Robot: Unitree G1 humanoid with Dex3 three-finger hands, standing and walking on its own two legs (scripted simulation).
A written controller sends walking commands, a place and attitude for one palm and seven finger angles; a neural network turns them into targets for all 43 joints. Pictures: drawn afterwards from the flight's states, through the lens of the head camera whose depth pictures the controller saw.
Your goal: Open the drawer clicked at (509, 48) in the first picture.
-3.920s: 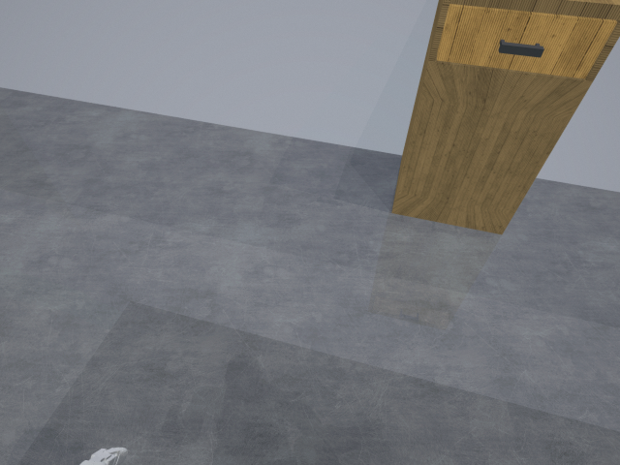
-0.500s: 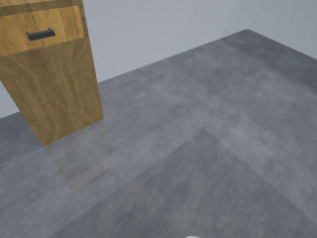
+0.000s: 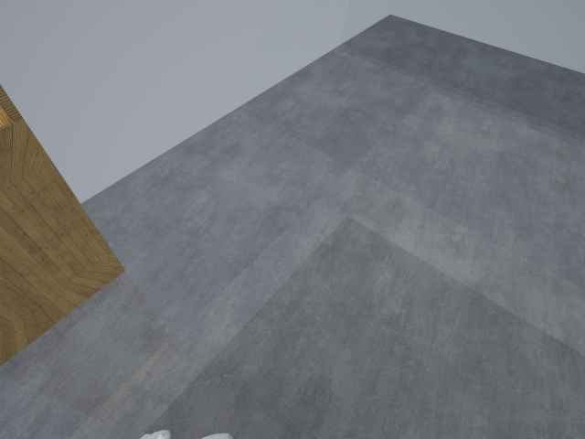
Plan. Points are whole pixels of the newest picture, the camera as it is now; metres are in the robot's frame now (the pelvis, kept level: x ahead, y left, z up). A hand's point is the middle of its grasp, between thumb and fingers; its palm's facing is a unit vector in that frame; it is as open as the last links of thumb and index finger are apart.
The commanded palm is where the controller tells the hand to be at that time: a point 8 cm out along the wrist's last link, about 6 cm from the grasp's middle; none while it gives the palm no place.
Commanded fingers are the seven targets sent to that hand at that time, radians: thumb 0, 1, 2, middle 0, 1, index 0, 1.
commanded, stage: walk to a spot facing it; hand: left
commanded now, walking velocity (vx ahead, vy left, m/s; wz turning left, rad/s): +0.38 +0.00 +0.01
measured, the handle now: out of the picture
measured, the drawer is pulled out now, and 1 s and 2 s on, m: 0.00 0.00 0.00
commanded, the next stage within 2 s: turn to face it in 0.22 s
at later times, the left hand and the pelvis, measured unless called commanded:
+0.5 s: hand (154, 400) +0.21 +0.24 -0.17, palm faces +0.05 -0.99 -0.15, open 7.4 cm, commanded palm none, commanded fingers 0.00 0.90 0.90 -0.20 -0.30 -0.20 -0.30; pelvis +0.20 +0.06 +0.01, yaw -1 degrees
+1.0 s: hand (171, 341) +0.29 +0.22 -0.14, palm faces +0.32 -0.92 -0.24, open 7.3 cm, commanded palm none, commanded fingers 0.00 0.90 0.90 -0.20 -0.30 -0.20 -0.30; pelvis +0.25 +0.02 +0.01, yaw +18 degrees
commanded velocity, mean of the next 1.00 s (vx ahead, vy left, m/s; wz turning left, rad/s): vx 0.08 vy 0.00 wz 0.40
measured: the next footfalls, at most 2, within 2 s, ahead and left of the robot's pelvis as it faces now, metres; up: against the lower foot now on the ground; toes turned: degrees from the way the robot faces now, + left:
left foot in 0.32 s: +0.30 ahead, +0.15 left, +0.00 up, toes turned +10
right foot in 0.74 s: +0.32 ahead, -0.08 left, +0.00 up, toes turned +2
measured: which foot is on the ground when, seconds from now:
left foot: up 0.00-0.30, down 0.32-0.74, up 0.76-1.00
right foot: down 0.00-0.32, up 0.34-0.72, down 0.74-1.00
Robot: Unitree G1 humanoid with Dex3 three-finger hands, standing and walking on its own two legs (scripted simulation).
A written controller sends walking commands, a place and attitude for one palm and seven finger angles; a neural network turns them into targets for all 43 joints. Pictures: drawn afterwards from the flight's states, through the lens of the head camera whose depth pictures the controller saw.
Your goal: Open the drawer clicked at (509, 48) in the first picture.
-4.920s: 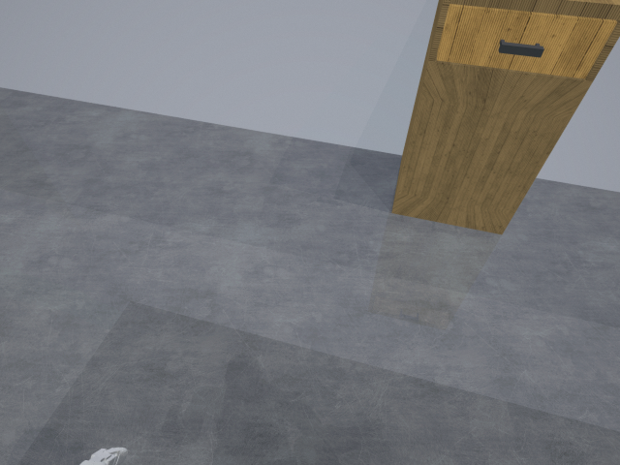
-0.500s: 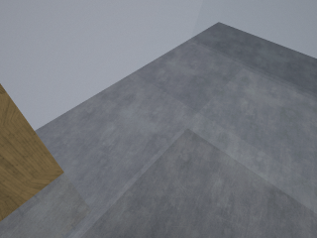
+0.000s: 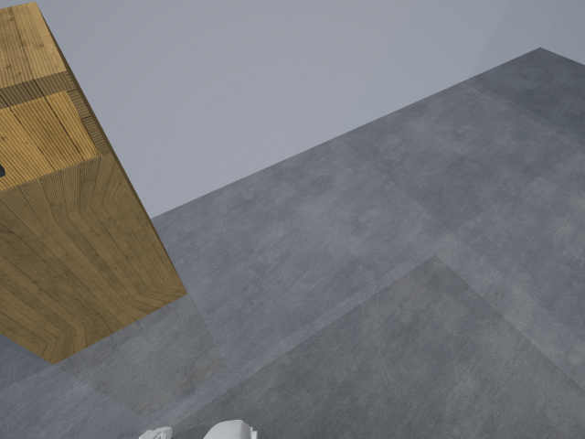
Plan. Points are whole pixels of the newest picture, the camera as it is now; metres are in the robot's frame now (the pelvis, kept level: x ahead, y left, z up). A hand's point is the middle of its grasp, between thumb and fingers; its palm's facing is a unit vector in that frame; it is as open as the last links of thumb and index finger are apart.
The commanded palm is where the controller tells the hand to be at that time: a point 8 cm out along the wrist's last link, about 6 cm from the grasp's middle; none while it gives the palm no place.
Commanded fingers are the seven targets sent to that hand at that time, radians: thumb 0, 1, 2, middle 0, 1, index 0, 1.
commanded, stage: turn to face it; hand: left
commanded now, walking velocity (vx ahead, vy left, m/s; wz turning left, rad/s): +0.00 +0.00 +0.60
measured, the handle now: out of the picture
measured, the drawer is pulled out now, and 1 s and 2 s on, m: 0.00 0.00 0.00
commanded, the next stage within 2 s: take the last steps up to it in 0.78 s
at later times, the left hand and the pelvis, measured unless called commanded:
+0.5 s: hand out of the picture +0.05 +0.26 -0.16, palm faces +0.32 -0.90 -0.28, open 7.4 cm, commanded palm none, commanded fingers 0.00 0.90 0.90 -0.20 -0.30 -0.20 -0.30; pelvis +0.01 +0.02 -0.01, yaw +17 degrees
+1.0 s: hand out of the picture -0.09 +0.18 -0.18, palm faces +0.55 -0.80 -0.23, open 7.4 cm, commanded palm none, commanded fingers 0.00 0.90 0.90 -0.20 -0.30 -0.20 -0.30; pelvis +0.00 +0.00 -0.01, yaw +31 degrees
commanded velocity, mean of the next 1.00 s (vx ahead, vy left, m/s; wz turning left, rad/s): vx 0.04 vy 0.00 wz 0.41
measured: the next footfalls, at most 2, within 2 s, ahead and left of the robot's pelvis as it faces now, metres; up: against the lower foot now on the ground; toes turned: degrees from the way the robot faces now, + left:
left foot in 0.16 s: +0.04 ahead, +0.15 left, +0.00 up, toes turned +14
right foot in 0.56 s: +0.10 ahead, -0.09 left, +0.00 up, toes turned +16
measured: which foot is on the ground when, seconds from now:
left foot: up 0.00-0.14, down 0.16-0.56, up 0.58-0.98, down 1.00-1.00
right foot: down 0.00-0.16, up 0.18-0.54, down 0.56-1.00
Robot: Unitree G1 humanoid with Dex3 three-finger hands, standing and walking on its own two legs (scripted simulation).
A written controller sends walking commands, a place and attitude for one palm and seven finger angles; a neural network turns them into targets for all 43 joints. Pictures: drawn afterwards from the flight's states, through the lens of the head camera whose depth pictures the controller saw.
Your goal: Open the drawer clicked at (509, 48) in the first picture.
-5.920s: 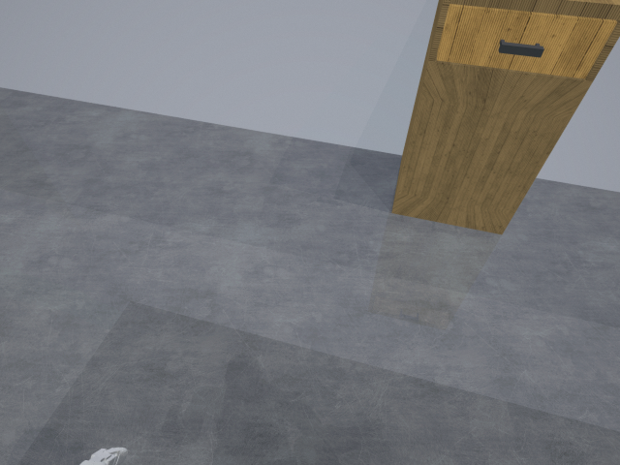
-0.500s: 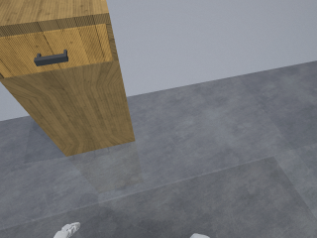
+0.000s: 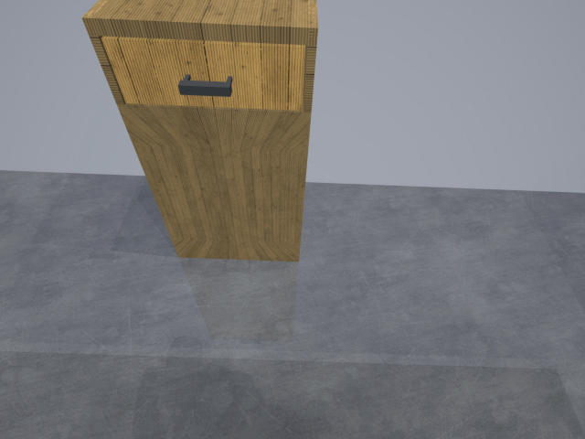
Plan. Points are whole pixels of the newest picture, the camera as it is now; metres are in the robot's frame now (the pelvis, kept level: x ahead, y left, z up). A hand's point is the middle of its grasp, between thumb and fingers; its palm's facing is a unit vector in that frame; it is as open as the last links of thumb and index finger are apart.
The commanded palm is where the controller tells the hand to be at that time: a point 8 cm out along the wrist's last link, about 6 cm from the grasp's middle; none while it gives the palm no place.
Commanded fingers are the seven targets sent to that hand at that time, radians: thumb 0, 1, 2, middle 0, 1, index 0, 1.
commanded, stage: take the last steps up to it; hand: left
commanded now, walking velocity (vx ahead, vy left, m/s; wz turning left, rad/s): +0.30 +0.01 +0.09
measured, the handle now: (207, 83) +0.81 +0.28 +0.03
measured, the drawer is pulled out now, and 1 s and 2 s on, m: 0.00 0.00 0.00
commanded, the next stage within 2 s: come to a stop and stand still in 0.78 s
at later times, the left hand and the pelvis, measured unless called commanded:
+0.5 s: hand (201, 415) +0.17 +0.16 -0.16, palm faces +0.07 -0.98 -0.19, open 7.3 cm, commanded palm none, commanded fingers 0.00 0.90 0.90 -0.20 -0.30 -0.20 -0.30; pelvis +0.11 -0.02 +0.00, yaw +2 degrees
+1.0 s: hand (180, 373) +0.24 +0.21 -0.17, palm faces +0.11 -0.98 -0.14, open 7.4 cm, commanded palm none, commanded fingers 0.00 0.90 0.90 -0.20 -0.30 -0.20 -0.30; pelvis +0.26 +0.05 +0.01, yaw +2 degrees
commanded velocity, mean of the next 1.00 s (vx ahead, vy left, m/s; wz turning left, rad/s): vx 0.17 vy -0.01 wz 0.03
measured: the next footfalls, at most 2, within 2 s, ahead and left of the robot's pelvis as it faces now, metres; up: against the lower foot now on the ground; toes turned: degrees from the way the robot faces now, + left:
right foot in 0.42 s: +0.18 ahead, -0.12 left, +0.00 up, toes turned -7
left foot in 0.82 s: +0.33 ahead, +0.14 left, +0.00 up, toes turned +12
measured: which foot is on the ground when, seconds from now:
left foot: down 0.00-0.42, up 0.44-0.80, down 0.82-1.00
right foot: down 0.00-0.00, up 0.02-0.40, down 0.42-0.82, up 0.84-1.00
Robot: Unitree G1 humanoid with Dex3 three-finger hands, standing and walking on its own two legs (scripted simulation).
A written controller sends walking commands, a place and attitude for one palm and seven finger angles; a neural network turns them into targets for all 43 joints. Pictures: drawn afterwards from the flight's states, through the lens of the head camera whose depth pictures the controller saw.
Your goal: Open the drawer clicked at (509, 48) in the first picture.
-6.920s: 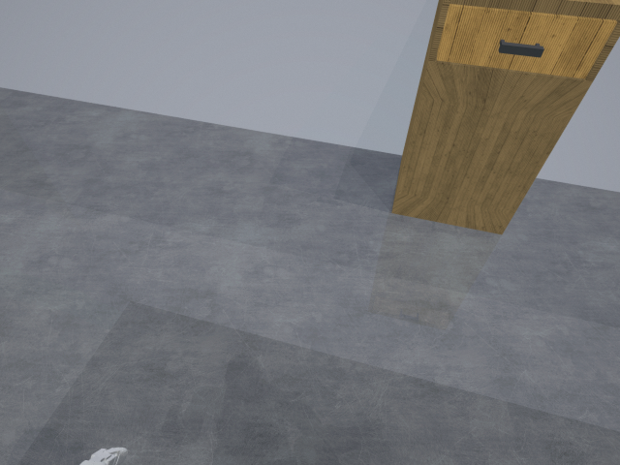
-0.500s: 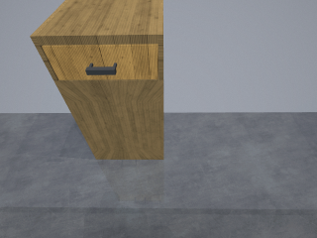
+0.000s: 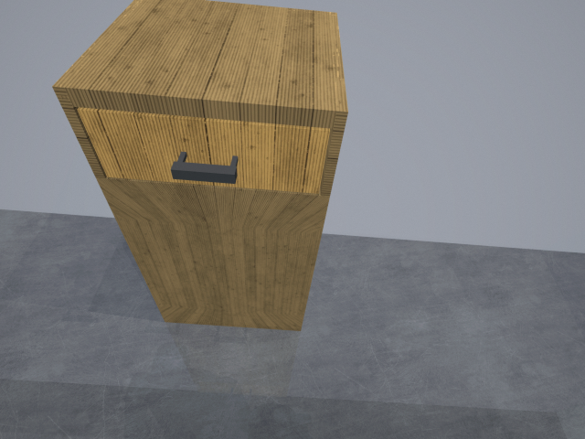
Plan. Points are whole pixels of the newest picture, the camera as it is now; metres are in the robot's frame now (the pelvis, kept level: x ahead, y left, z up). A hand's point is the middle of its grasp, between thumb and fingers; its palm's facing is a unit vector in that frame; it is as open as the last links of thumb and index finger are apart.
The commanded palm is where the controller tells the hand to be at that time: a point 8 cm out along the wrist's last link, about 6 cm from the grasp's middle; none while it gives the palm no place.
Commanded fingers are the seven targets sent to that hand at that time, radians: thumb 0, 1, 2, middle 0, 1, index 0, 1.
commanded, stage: come to a stop and stand still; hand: left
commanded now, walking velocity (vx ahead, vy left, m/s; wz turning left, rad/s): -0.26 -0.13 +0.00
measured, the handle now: (206, 165) +0.56 +0.21 +0.02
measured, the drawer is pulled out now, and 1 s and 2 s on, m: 0.00 0.00 0.00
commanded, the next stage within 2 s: look again from close up in 1.20 s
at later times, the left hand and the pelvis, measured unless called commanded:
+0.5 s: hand out of the picture +0.09 +0.12 -0.15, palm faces +0.02 -0.96 -0.27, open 7.4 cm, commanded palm none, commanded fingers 0.00 0.90 0.90 -0.20 -0.30 -0.20 -0.30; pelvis +0.01 -0.06 +0.00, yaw -1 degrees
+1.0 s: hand out of the picture -0.02 +0.17 -0.18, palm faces +0.06 -0.98 -0.21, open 7.4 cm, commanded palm none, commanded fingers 0.00 0.90 0.90 -0.20 -0.30 -0.20 -0.30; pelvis -0.01 -0.02 +0.00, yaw +0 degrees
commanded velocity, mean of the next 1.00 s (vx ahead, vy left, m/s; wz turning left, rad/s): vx -0.03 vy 0.05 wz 0.00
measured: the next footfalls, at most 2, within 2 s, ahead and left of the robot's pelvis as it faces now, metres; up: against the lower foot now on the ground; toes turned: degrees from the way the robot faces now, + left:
right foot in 0.32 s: +0.04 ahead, -0.15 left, +0.00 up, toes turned -3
left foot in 0.80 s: -0.01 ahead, +0.11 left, +0.00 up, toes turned +1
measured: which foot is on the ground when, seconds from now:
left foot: down 0.00-0.32, up 0.34-0.78, down 0.80-1.00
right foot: up 0.00-0.30, down 0.32-1.00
